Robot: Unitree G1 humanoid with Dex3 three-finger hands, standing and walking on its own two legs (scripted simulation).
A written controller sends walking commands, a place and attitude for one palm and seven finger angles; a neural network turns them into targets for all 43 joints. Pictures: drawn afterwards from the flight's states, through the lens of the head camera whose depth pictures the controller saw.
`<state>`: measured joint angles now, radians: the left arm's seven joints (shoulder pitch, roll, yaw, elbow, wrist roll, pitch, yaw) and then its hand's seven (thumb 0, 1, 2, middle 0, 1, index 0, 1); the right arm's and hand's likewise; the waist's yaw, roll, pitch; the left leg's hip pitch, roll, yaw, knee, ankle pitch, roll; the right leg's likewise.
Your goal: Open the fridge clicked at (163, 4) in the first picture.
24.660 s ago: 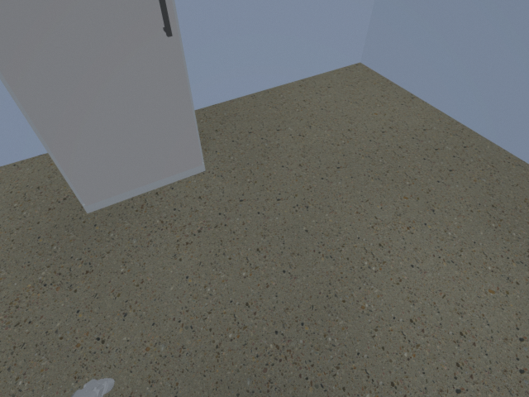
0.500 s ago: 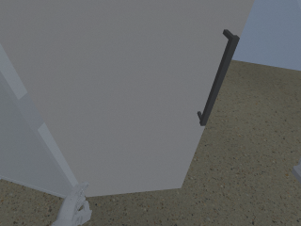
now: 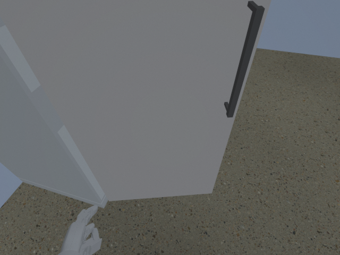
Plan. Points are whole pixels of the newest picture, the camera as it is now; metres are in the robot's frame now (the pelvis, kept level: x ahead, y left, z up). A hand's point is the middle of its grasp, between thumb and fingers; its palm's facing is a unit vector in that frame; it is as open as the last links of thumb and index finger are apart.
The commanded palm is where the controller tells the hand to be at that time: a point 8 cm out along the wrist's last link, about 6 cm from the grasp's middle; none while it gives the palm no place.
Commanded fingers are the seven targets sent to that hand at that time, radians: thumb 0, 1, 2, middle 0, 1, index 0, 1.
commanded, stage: step back with the hand held close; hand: right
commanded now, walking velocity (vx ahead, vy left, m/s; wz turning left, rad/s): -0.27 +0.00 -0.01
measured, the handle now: (238, 68) +0.54 -0.16 +0.17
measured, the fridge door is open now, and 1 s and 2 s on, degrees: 69 69 69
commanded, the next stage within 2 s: stop stepping back and stand still in 0.66 s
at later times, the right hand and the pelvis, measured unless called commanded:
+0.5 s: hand out of the picture +0.13 -0.29 +0.19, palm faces +0.49 +0.75 -0.44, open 7.4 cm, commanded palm +0.06 -0.31 +0.19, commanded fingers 0.00 -0.90 -0.90 0.20 0.30 0.20 0.30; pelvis -0.06 -0.01 +0.00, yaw -2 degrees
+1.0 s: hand out of the picture +0.08 -0.25 +0.17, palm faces +0.29 +0.84 -0.45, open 7.4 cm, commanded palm +0.01 -0.29 +0.19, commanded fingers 0.00 -0.90 -0.90 0.20 0.30 0.20 0.30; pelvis -0.16 +0.00 +0.01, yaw +5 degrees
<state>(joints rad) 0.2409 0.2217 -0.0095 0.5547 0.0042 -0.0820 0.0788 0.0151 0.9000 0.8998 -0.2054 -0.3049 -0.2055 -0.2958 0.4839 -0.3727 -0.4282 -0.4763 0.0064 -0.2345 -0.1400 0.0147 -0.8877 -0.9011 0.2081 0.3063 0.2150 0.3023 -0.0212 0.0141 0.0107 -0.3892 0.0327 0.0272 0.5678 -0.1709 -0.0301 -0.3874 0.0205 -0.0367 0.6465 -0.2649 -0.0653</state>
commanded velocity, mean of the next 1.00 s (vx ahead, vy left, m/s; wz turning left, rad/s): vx -0.23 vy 0.00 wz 0.02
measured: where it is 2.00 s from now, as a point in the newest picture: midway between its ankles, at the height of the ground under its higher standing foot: outside the picture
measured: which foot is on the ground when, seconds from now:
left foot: down 0.00-0.38, up 0.40-0.70, down 0.72-1.00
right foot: down 0.00-0.70, up 0.72-0.82, down 0.84-1.00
